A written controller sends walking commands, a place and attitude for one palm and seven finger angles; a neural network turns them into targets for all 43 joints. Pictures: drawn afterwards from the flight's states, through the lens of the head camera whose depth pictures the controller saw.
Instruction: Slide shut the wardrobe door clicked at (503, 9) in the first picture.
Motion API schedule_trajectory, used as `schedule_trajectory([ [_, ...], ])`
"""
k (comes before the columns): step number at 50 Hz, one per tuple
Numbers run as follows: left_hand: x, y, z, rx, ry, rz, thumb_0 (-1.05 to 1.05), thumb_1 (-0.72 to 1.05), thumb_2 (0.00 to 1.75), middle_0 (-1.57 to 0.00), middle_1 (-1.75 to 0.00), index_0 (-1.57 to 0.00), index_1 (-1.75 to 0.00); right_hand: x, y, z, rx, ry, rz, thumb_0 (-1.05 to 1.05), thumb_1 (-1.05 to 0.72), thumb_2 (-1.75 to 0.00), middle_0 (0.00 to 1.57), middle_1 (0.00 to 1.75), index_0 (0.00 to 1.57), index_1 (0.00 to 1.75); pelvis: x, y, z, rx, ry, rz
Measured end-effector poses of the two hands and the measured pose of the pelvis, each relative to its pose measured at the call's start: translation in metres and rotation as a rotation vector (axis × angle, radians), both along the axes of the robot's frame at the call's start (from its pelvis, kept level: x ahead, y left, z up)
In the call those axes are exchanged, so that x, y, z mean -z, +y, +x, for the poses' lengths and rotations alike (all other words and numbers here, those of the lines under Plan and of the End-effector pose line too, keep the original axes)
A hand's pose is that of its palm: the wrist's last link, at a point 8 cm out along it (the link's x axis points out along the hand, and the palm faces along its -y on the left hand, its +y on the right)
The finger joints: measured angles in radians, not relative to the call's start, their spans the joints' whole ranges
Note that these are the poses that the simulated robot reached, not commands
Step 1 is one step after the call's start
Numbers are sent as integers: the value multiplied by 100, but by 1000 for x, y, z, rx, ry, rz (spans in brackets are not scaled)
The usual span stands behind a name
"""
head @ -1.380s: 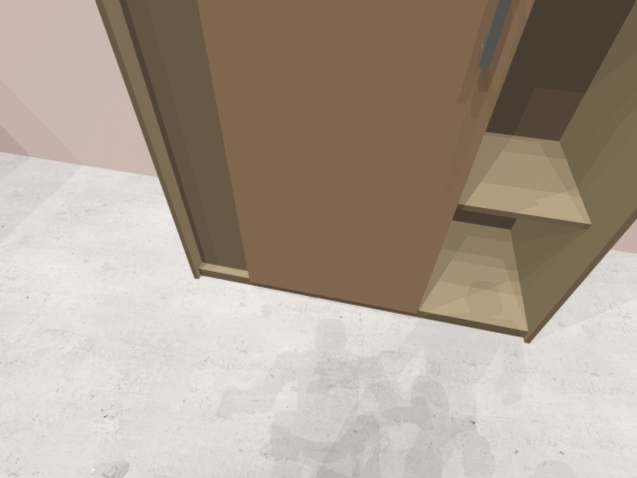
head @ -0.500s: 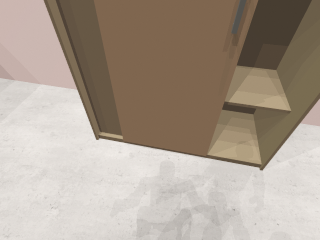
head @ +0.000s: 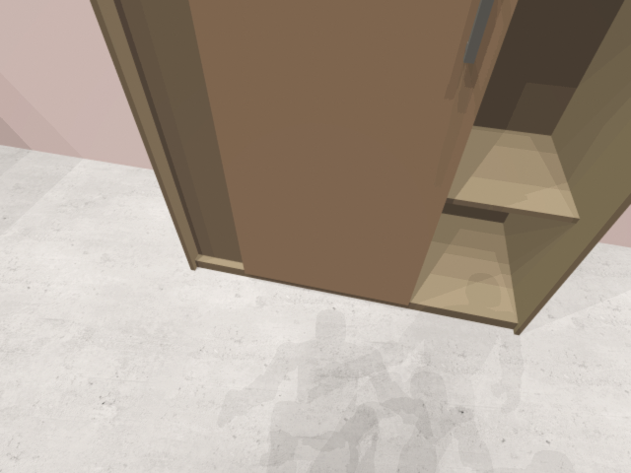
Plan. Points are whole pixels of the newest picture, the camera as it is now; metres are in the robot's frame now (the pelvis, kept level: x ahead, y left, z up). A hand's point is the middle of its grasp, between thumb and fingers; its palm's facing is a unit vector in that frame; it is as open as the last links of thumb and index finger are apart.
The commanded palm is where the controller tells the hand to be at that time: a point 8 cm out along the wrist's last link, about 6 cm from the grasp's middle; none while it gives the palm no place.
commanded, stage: look at it before walking up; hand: left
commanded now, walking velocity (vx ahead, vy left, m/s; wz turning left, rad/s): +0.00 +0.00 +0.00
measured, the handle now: (484, 4) +0.80 -0.24 +0.27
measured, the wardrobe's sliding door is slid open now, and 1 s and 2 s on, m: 0.39 0.39 0.39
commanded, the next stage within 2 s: turn to face it in 0.06 s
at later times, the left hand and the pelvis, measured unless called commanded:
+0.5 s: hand out of the picture +0.07 +0.23 -0.17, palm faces -0.06 -0.95 -0.31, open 7.4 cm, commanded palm none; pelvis +0.00 +0.00 +0.00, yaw -3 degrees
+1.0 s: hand out of the picture +0.05 +0.14 -0.18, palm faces -0.10 -0.97 -0.23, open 7.4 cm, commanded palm none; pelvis +0.04 -0.05 -0.01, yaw -11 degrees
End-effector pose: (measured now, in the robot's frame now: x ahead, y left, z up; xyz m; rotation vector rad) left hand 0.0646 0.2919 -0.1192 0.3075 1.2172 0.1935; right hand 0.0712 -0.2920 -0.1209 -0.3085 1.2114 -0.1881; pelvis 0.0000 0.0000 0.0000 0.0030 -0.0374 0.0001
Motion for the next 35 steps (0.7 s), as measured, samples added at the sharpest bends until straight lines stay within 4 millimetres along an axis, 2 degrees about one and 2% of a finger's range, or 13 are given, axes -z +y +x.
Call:
schedule_trajectory([
  [14,-1,1,4,1,-3,1,1,91,90,-20,-30,-21,-30,-2,1,8,-1,-15,-1,0,-91,-90,20,30,21,30,0,0,3,7,-1,-1],
  [20,2,-2,7,13,8,0,1,91,90,-20,-30,-21,-30,0,2,4,25,-26,0,0,-91,-90,20,30,21,30,1,0,1,33,2,-1],
  [26,13,-19,5,39,40,-36,1,91,90,-20,-30,-20,-30,11,18,-17,75,-5,37,0,-91,-90,20,30,20,30,5,2,-1,66,10,1],
  [35,28,-51,-2,81,72,-111,1,91,90,-20,-30,-20,-30,29,47,-69,173,71,112,0,-91,-90,20,30,21,30,12,1,-6,113,11,12],
])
